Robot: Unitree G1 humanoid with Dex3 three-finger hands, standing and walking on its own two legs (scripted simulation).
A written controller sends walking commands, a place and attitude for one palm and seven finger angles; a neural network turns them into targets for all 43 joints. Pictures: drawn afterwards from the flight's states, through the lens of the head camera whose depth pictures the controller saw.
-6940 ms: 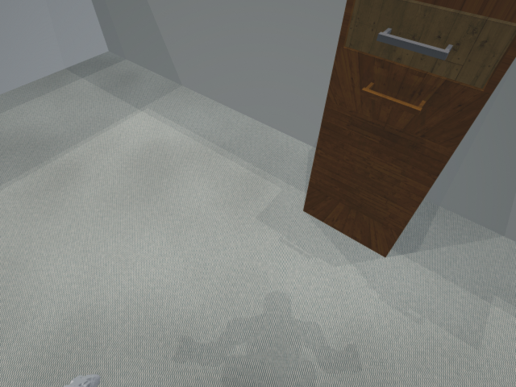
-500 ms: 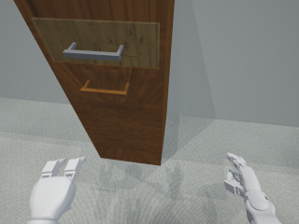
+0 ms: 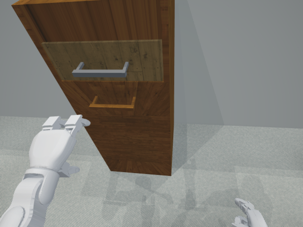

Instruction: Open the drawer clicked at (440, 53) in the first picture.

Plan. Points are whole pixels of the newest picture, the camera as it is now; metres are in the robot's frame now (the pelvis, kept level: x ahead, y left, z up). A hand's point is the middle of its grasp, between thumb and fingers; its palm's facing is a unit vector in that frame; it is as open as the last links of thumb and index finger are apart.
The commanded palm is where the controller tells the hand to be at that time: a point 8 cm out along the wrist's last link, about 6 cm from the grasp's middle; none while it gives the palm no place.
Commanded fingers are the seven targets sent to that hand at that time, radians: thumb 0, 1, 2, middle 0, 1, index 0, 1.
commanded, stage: raise the hand with hooked fingers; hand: left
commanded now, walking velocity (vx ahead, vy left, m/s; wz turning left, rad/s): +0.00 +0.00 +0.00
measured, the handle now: (101, 69) +0.53 +0.25 +0.14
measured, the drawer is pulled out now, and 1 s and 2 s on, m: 0.00 0.00 0.00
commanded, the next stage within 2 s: move the hooked fingers above the handle in 0.92 s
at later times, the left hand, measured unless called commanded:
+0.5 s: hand (45, 103) +0.29 +0.26 +0.22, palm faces +0.18 +0.01 -0.98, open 13.8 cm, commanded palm +0.25 +0.26 +0.28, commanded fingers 0.00 -0.50 0.30 -0.30 -1.20 -0.30 -1.20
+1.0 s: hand (54, 101) +0.30 +0.24 +0.22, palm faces +0.19 -0.03 -0.98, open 13.8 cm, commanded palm +0.25 +0.24 +0.28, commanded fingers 0.00 -0.50 0.30 -0.30 -1.20 -0.30 -1.20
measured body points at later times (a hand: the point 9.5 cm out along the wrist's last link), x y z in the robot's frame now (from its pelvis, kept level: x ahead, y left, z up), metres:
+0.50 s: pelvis -0.02 +0.01 +0.01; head -0.03 -0.03 +0.45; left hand +0.28 +0.26 +0.27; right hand +0.21 -0.17 -0.09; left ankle -0.04 +0.11 -0.74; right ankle +0.02 -0.12 -0.74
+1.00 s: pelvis -0.03 -0.01 +0.00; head -0.02 -0.06 +0.45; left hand +0.28 +0.24 +0.27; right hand +0.18 -0.23 -0.11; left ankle -0.04 +0.11 -0.74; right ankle +0.02 -0.12 -0.74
